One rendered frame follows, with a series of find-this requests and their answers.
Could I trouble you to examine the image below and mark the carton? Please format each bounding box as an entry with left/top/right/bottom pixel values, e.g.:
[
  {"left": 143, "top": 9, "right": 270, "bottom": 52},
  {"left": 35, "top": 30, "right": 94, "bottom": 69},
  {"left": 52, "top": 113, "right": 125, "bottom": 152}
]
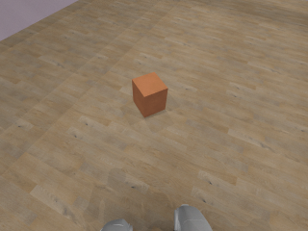
[{"left": 132, "top": 72, "right": 168, "bottom": 117}]

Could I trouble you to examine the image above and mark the left robot thigh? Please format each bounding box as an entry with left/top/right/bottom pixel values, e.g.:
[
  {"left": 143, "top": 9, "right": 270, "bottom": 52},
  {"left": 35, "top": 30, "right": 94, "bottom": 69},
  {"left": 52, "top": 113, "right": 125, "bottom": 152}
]
[{"left": 100, "top": 218, "right": 133, "bottom": 231}]

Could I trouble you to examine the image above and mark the right robot thigh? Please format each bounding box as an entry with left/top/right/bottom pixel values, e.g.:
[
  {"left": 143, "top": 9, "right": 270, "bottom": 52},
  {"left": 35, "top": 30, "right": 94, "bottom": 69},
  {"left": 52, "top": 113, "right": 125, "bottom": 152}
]
[{"left": 173, "top": 205, "right": 213, "bottom": 231}]

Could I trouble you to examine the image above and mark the robot thigh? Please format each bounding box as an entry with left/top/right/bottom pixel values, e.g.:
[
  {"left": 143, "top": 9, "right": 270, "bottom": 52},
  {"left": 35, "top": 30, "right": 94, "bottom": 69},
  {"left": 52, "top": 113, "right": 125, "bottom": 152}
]
[
  {"left": 100, "top": 218, "right": 133, "bottom": 231},
  {"left": 173, "top": 205, "right": 213, "bottom": 231}
]

